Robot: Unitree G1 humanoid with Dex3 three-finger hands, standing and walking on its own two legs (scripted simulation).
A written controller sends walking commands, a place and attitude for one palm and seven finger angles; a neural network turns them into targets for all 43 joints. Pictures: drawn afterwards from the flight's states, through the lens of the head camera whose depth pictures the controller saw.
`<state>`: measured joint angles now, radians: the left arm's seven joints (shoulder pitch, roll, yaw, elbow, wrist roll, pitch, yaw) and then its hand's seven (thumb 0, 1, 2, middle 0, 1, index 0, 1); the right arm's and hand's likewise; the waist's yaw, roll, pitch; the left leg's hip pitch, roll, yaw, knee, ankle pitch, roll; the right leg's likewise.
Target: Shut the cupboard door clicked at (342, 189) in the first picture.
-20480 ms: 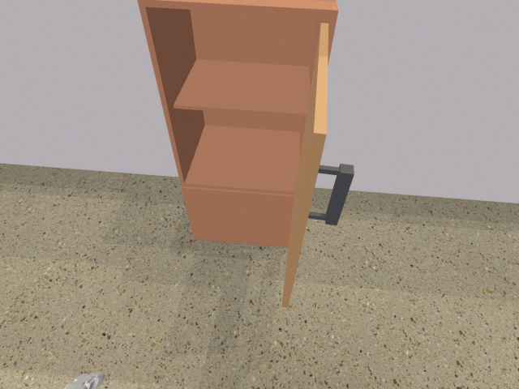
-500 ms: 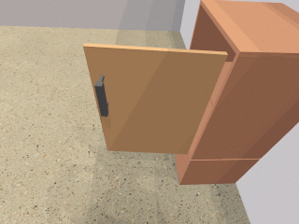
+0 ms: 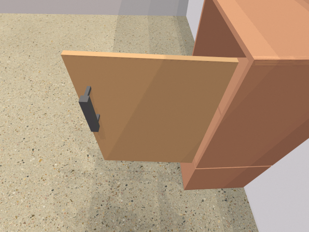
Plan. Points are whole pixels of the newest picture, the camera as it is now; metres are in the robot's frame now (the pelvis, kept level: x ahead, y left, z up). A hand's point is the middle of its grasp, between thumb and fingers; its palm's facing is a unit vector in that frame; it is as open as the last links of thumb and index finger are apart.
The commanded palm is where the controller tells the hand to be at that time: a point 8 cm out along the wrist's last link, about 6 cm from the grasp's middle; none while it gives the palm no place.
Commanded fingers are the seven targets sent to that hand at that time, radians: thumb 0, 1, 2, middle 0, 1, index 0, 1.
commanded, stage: come to a stop and stand still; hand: left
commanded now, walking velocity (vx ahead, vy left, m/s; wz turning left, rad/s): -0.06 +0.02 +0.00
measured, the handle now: (91, 109) +0.43 +0.22 +0.03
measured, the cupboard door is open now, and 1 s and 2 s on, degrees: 86 86 86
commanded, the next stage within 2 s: none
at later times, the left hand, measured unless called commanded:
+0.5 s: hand out of the picture +0.00 +0.20 -0.17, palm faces -0.03 -0.96 -0.28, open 7.3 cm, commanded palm none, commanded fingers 0.00 0.90 0.90 -0.20 -0.30 -0.20 -0.30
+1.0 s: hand out of the picture -0.10 +0.15 -0.18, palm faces +0.00 -0.99 -0.17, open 7.3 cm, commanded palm none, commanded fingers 0.00 0.90 0.90 -0.20 -0.30 -0.20 -0.30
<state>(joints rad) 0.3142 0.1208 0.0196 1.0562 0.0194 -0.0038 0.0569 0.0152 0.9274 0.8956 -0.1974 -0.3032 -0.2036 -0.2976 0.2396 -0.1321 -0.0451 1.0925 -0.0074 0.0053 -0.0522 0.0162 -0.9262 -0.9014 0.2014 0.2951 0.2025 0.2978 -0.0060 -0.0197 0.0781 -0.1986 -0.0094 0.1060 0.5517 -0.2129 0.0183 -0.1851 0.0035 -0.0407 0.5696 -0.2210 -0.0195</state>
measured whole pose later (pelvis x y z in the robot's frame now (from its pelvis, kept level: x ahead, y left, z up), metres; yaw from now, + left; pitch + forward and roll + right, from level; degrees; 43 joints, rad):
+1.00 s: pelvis -0.08 -0.01 -0.01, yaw +0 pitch -1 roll +1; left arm 0.34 0.13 -0.03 1.10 0.01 0.00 0.02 0.00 0.91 0.90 -0.20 -0.30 -0.20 -0.30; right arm 0.34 -0.15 0.01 1.08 -0.02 0.00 -0.01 0.00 -0.91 -0.90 0.20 0.29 0.20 0.30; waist -0.01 0.00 0.02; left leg -0.25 -0.02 0.10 0.44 -0.19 0.04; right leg -0.26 0.03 -0.03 0.48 -0.22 -0.06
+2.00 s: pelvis +0.00 -0.05 -0.01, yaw +1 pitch +0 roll +1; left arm 0.29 0.15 -0.02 1.11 0.01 -0.02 0.04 0.00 0.91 0.90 -0.20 -0.30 -0.20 -0.30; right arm 0.25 -0.15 0.01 1.13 -0.01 -0.01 -0.04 0.00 -0.91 -0.90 0.20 0.29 0.20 0.30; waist 0.01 -0.01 0.04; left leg -0.11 0.02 0.06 0.39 -0.27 -0.02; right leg -0.10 0.09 -0.05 0.38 -0.28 -0.10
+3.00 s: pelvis -0.04 -0.02 -0.03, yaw +4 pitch +5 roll +1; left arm 0.30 0.16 0.02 0.22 -0.18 -0.29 0.04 0.03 0.95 0.90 -0.26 -0.38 -0.26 -0.37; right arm 0.26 -0.29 -0.04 0.79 0.01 -0.31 -0.05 0.02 -0.92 -0.90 0.20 0.30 0.20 0.30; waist -0.05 0.05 -0.08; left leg -0.43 -0.04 0.04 0.68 -0.34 0.03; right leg -0.42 0.00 -0.09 0.72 -0.39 -0.06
